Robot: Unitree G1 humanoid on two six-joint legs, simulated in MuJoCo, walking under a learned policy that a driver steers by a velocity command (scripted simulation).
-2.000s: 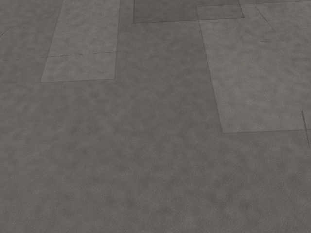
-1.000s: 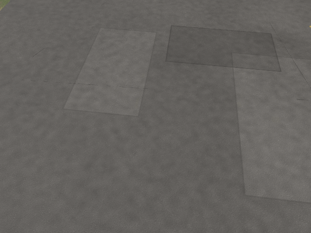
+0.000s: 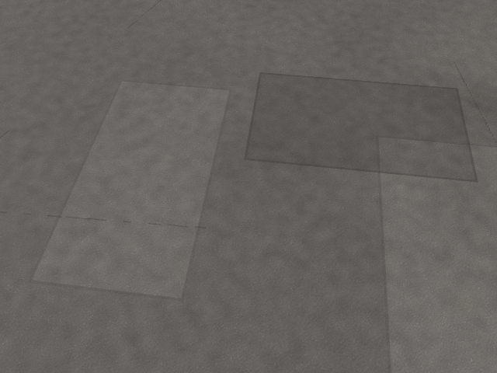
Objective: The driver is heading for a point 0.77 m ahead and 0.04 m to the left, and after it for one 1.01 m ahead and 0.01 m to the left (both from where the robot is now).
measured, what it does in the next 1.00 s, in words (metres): walks ahead: right foot, then left foot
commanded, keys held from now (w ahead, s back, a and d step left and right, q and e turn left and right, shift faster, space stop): w+q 0.38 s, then w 0.36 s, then w+e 0.10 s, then e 0.16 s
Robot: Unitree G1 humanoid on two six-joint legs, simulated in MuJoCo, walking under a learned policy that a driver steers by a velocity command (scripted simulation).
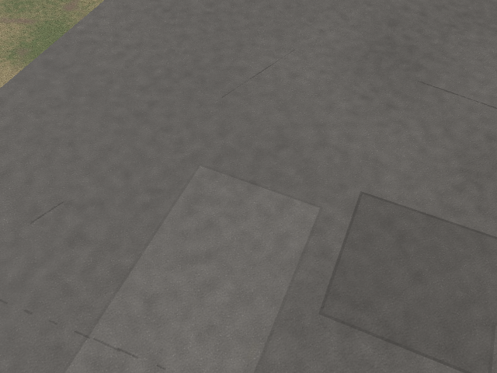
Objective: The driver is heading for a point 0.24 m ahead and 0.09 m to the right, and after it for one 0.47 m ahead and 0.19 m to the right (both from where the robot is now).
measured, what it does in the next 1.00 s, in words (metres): walks ahead, turning right: right foot, then left foot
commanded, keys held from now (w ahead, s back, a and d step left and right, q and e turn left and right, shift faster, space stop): e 0.30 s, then w+e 0.62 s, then no key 0.08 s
